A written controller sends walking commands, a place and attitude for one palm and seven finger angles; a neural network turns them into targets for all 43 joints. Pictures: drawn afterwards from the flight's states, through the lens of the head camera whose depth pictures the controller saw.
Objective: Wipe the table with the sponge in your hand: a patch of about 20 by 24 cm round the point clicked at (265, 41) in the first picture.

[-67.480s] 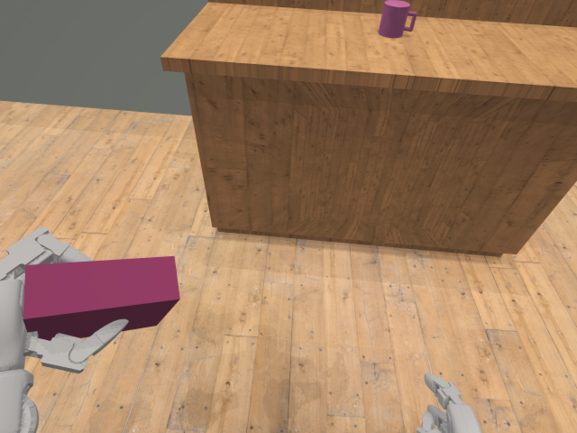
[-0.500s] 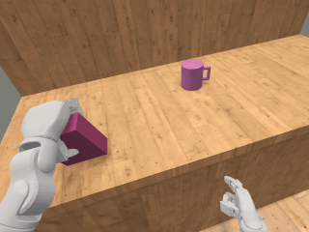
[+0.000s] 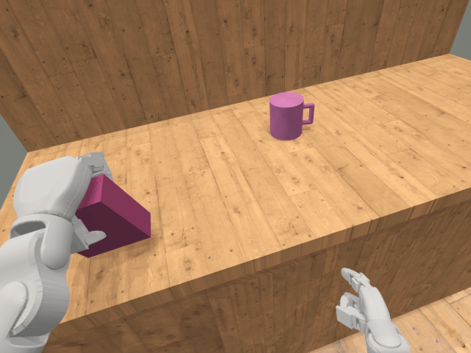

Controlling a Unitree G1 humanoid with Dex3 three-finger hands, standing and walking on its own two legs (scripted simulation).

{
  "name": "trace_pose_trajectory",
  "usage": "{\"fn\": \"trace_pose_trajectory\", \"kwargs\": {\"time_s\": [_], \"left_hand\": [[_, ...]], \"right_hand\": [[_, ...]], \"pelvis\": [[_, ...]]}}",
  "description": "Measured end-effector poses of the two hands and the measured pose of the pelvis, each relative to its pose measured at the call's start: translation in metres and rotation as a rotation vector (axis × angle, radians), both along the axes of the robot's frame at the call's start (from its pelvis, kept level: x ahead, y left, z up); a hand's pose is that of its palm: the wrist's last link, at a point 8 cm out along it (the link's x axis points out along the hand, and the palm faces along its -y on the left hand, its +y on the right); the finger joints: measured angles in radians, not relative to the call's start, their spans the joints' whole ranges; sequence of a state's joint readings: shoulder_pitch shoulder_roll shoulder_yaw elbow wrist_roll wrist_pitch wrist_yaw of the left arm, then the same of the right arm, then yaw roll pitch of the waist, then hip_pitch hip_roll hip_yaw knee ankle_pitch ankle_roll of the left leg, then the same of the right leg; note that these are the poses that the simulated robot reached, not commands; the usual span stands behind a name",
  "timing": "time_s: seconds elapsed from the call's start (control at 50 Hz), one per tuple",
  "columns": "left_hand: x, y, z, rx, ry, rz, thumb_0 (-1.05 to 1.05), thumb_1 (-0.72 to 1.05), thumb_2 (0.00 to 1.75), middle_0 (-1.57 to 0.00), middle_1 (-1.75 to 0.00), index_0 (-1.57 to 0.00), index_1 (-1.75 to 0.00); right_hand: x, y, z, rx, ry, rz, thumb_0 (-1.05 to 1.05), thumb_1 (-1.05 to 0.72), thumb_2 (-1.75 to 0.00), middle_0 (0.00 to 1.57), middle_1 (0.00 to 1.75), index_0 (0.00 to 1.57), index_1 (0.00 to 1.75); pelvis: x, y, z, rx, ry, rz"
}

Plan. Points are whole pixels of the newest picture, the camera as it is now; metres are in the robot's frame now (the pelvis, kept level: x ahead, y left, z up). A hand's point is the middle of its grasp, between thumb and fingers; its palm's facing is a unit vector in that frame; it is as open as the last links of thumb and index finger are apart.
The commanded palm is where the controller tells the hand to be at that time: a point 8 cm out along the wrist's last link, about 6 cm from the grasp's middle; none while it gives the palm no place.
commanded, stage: move the sponge above the wiping area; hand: left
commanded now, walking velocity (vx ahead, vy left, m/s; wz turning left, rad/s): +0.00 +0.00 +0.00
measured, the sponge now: (104, 225) +0.24 +0.26 +0.14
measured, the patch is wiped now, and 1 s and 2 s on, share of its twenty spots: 0.10 0.10 0.10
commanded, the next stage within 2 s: none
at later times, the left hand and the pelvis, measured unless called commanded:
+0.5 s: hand (70, 203) +0.22 +0.27 +0.21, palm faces +0.28 -0.10 -0.96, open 9.3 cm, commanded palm +0.17 +0.27 +0.28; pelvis +0.00 +0.01 +0.00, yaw +0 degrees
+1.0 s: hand (72, 207) +0.22 +0.27 +0.21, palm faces +0.27 -0.15 -0.95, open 9.3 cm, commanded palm +0.17 +0.27 +0.28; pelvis -0.01 +0.01 +0.00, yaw +0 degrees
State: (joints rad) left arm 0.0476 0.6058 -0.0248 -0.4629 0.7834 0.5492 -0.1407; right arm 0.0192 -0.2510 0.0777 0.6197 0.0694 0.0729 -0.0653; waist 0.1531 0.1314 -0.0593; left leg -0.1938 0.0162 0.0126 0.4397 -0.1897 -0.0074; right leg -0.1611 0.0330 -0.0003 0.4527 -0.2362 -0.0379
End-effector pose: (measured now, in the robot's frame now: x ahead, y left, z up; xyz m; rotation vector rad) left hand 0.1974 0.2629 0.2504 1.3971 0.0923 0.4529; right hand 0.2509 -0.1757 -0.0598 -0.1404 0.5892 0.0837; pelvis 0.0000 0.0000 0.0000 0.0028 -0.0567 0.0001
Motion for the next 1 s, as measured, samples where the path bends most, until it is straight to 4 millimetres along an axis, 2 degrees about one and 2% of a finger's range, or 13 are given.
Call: {"fn": "trace_pose_trajectory", "kwargs": {"time_s": [0.12, 0.28, 0.44, 0.54, 0.64, 0.74, 0.84, 0.92, 1.0], "left_hand": [[0.001, 0.008, -0.001, 0.008, 0.015, 0.038, 0.00, -0.47, 1.09, -0.83, -1.42, -0.82, -1.42], [0.008, -0.002, 0.006, 0.025, 0.008, -0.029, 0.00, -0.47, 1.09, -0.83, -1.42, -0.82, -1.42], [-0.006, 0.005, 0.015, 0.020, -0.027, -0.017, 0.00, -0.47, 1.09, -0.83, -1.42, -0.82, -1.43], [-0.014, 0.009, 0.007, -0.012, -0.020, -0.002, 0.00, -0.47, 1.09, -0.83, -1.42, -0.82, -1.43], [-0.013, 0.001, 0.002, -0.025, -0.023, -0.048, 0.00, -0.47, 1.09, -0.83, -1.42, -0.82, -1.42], [-0.008, -0.005, 0.014, 0.004, -0.060, -0.086, 0.00, -0.47, 1.09, -0.83, -1.41, -0.82, -1.42], [-0.005, 0.005, 0.024, 0.016, -0.084, -0.053, 0.00, -0.47, 1.09, -0.83, -1.41, -0.82, -1.42], [-0.007, 0.014, 0.017, -0.008, -0.058, -0.010, 0.00, -0.47, 1.09, -0.83, -1.42, -0.82, -1.43], [-0.012, 0.012, 0.003, -0.041, -0.021, -0.014, 0.00, -0.47, 1.09, -0.83, -1.42, -0.82, -1.43]], "right_hand": [[0.001, 0.000, -0.001, -0.016, -0.008, 0.002, 0.01, -0.90, -0.90, 0.20, 0.30, 0.21, 0.30], [-0.001, 0.004, -0.001, 0.005, -0.012, -0.015, 0.01, -0.90, -0.90, 0.20, 0.30, 0.19, 0.29], [-0.002, 0.005, -0.001, 0.015, -0.008, -0.013, 0.01, -0.90, -0.90, 0.20, 0.30, 0.19, 0.29], [-0.002, 0.006, -0.001, -0.004, -0.008, -0.008, 0.01, -0.90, -0.90, 0.20, 0.30, 0.19, 0.29], [-0.004, 0.009, 0.000, -0.022, -0.008, -0.009, 0.01, -0.90, -0.90, 0.20, 0.30, 0.18, 0.29], [-0.007, 0.012, 0.001, -0.009, -0.003, -0.015, 0.01, -0.90, -0.90, 0.20, 0.30, 0.17, 0.28], [-0.010, 0.014, 0.002, 0.011, -0.002, -0.013, 0.01, -0.90, -0.90, 0.20, 0.30, 0.18, 0.29], [-0.011, 0.013, 0.001, 0.014, -0.003, -0.010, 0.01, -0.90, -0.90, 0.20, 0.30, 0.19, 0.29], [-0.010, 0.012, 0.001, -0.002, -0.010, -0.003, 0.01, -0.90, -0.90, 0.20, 0.30, 0.19, 0.29]], "pelvis": [[-0.002, -0.001, 0.000, -0.001, -0.005, 0.013], [-0.002, 0.002, 0.000, 0.001, 0.000, 0.000], [-0.001, 0.005, 0.000, 0.000, 0.005, -0.005], [-0.003, 0.007, 0.000, -0.003, -0.002, 0.005], [-0.006, 0.009, 0.000, -0.003, -0.012, 0.007], [-0.008, 0.010, 0.001, -0.001, -0.016, -0.003], [-0.008, 0.010, 0.001, -0.001, -0.008, -0.012], [-0.008, 0.010, 0.000, -0.003, -0.001, -0.009], [-0.008, 0.011, 0.000, -0.005, -0.002, -0.003]]}}
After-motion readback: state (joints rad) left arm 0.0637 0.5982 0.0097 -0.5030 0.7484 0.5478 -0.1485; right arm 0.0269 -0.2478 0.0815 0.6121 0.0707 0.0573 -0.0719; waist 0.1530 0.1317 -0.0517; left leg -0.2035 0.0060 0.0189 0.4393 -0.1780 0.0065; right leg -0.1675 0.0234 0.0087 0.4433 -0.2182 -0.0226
